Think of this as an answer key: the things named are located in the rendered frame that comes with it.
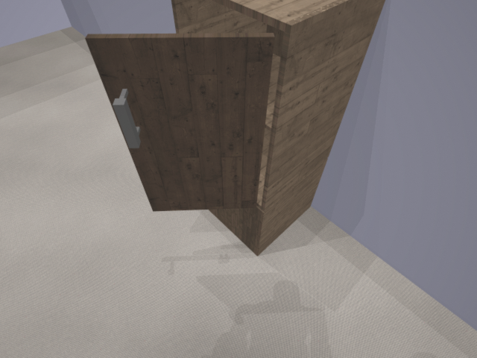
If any handle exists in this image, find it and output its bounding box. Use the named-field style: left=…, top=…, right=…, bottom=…
left=113, top=89, right=141, bottom=148

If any cupboard door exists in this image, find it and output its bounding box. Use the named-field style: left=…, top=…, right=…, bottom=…
left=85, top=33, right=275, bottom=211

